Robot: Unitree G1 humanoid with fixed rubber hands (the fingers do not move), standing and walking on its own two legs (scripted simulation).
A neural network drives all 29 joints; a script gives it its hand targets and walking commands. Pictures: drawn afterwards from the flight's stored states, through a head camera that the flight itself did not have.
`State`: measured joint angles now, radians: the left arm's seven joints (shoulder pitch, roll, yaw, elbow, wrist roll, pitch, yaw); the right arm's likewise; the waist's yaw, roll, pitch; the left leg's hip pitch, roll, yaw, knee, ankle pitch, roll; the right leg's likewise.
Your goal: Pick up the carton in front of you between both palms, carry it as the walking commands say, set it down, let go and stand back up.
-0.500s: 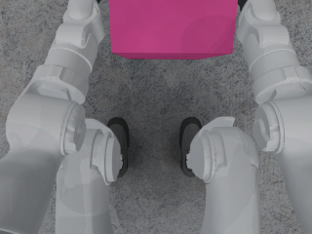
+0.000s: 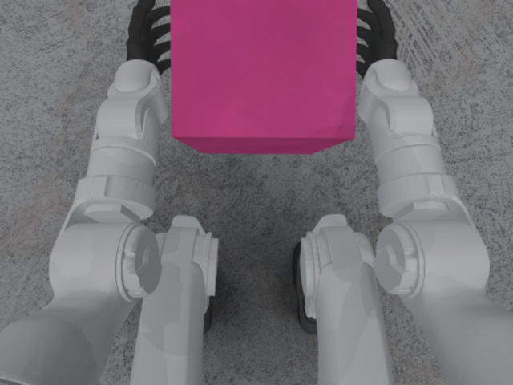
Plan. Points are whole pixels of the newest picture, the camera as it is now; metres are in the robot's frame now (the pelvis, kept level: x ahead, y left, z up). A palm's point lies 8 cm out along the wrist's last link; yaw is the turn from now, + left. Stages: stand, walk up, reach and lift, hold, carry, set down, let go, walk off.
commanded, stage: reach and lift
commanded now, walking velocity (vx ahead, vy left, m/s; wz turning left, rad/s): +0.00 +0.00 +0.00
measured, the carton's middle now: (259, 82) +0.53 -0.01 -0.15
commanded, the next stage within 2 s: none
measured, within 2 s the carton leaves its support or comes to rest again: neither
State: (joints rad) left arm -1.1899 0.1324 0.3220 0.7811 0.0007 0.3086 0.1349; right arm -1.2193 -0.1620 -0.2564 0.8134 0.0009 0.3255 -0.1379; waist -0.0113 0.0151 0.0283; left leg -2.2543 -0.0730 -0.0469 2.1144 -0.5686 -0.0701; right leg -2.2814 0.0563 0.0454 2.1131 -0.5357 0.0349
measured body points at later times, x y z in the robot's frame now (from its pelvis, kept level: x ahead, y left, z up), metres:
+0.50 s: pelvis +0.01 +0.01 +0.12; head +0.25 -0.01 +0.50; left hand +0.51 +0.13 +0.07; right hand +0.49 -0.17 +0.06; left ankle +0.11 +0.13 -0.35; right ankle +0.11 -0.12 -0.35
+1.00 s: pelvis +0.05 +0.00 +0.26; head +0.18 +0.00 +0.69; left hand +0.46 +0.14 +0.23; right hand +0.44 -0.16 +0.22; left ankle +0.11 +0.13 -0.35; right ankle +0.11 -0.12 -0.35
